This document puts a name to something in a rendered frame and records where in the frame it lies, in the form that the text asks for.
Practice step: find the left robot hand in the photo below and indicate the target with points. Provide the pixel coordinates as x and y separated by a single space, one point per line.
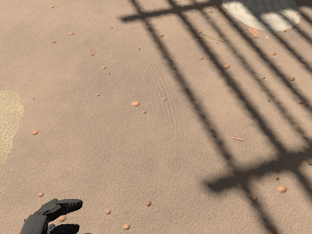
38 222

